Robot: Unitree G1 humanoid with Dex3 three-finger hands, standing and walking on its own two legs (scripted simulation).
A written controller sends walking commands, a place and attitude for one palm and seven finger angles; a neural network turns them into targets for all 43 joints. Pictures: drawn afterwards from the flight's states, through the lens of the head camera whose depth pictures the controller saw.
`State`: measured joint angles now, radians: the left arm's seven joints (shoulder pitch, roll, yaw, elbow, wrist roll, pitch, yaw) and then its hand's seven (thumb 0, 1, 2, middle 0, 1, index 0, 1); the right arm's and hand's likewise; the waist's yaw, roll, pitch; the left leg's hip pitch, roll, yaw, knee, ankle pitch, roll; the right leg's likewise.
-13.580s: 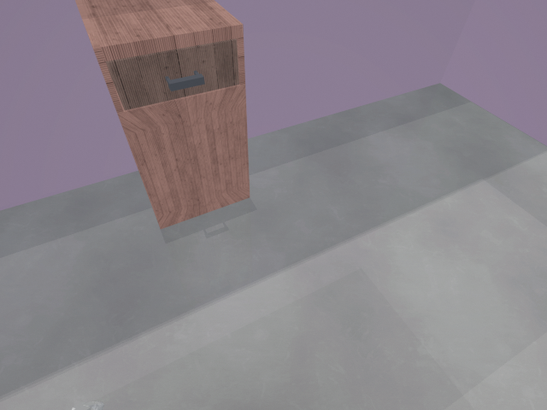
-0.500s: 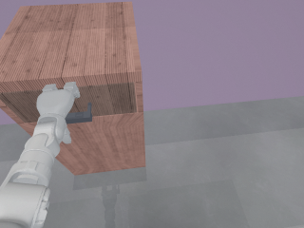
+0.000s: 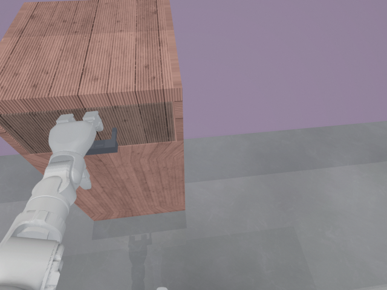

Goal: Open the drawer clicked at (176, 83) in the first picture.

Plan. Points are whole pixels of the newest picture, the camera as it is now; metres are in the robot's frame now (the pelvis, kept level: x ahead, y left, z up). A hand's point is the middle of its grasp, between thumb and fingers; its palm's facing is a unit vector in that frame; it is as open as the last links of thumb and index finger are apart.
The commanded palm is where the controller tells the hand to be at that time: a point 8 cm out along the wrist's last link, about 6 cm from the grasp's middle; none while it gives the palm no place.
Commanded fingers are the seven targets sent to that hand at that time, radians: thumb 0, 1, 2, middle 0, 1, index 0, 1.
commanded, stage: lower the fingers behind the handle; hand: left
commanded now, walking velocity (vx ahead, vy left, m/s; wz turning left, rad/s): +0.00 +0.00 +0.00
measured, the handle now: (94, 140) +0.48 +0.25 -0.03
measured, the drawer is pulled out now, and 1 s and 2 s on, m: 0.00 0.00 0.00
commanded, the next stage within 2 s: lift the fingers back up to retry in 1.26 s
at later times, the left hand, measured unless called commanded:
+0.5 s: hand (87, 155) +0.42 +0.26 -0.02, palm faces -0.03 -0.03 -1.00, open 13.8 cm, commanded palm +0.40 +0.25 +0.03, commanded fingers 0.00 -0.50 0.30 -0.30 -1.20 -0.30 -1.20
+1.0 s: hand (88, 154) +0.43 +0.26 -0.02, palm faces -0.02 +0.01 -1.00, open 13.8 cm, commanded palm +0.41 +0.25 +0.01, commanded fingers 0.00 -0.50 0.30 -0.30 -1.20 -0.30 -1.20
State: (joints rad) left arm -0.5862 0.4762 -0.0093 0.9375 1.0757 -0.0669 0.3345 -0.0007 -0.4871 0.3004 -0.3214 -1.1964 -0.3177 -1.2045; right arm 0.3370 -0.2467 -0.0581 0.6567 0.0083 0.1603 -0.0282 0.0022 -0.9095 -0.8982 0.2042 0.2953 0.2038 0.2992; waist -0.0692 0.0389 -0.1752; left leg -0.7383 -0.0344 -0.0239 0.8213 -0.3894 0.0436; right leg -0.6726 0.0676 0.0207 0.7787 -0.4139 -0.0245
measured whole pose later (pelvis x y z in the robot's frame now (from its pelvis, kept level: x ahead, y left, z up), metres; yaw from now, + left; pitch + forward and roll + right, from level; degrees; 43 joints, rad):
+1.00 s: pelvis -0.04 +0.00 -0.03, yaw +0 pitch +22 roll -3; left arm -0.75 0.51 -0.04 1.08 1.09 -0.01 0.41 0.00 -0.49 0.30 -0.28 -1.35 -0.32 -1.20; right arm 0.34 -0.25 -0.02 0.65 0.01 0.13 -0.03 0.00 -0.91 -0.90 0.20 0.30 0.20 0.30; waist -0.10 0.04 -0.21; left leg -1.00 -0.03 -0.03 1.03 -0.42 0.04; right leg -0.93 0.08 0.00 0.99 -0.45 -0.02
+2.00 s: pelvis +0.00 +0.01 +0.00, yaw +0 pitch +16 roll -2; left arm -0.59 0.46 -0.04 0.86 1.04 0.01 0.32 0.00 -0.49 0.30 -0.32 -1.20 -0.32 -1.20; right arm 0.33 -0.24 -0.05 0.67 0.01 0.14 -0.03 0.00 -0.91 -0.90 0.20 0.30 0.20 0.30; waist -0.07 0.06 -0.17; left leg -0.70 -0.04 -0.02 0.80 -0.38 0.06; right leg -0.62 0.06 0.02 0.74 -0.39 -0.01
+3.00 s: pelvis +0.00 +0.00 +0.00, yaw +0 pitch +16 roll -2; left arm -0.61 0.46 -0.02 0.90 1.06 -0.05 0.33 0.00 -0.49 0.30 -0.32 -1.20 -0.32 -1.20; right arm 0.33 -0.25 -0.05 0.67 0.02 0.15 -0.03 0.00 -0.91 -0.90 0.20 0.30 0.20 0.30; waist -0.07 0.05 -0.17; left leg -0.71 -0.03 -0.02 0.80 -0.38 0.04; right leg -0.64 0.07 0.02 0.76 -0.40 -0.02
